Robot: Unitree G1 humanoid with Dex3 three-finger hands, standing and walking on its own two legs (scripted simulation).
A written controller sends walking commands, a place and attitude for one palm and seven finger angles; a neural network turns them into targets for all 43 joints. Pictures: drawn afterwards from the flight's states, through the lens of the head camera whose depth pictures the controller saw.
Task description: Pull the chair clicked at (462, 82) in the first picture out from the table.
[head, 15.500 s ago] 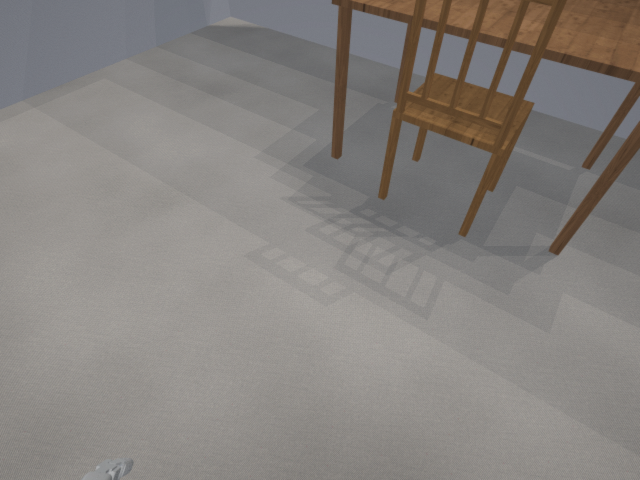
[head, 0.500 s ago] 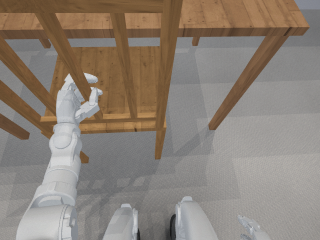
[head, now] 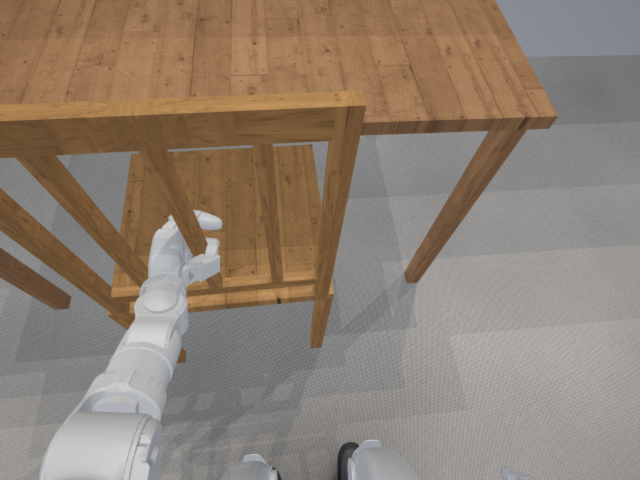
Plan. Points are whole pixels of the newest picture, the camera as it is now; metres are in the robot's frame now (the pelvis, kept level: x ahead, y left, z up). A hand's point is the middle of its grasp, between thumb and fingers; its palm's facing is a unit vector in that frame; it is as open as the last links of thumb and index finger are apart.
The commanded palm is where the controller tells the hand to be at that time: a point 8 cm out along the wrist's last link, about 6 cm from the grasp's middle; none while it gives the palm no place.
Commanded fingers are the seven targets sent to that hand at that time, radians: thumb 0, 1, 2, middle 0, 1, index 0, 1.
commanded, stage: step backward, pulling the chair out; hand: left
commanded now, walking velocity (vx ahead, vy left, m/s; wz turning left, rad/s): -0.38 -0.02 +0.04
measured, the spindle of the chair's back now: (192, 233) +0.44 +0.16 -0.02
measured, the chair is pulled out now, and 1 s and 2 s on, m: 0.06 0.17 0.17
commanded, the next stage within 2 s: none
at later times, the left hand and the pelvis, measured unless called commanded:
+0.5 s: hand (232, 304) +0.34 +0.10 -0.05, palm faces +0.03 -0.98 -0.18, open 5.3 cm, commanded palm +0.33 +0.16 -0.04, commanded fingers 0.00 0.90 0.90 -0.50 -1.45 -0.50 -1.45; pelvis -0.04 -0.02 +0.01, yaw -1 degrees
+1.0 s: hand (235, 329) +0.31 +0.10 -0.05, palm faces -0.01 -0.98 -0.19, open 5.3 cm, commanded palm +0.31 +0.15 -0.04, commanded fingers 0.00 0.90 0.90 -0.50 -1.45 -0.50 -1.45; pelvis -0.07 -0.02 +0.01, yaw +0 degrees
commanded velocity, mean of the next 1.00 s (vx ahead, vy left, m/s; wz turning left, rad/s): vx -0.38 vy -0.01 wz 0.07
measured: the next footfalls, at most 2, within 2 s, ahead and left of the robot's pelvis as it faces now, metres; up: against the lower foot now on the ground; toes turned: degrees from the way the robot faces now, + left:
none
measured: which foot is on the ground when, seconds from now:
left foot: down 0.00-1.00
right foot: down 0.00-1.00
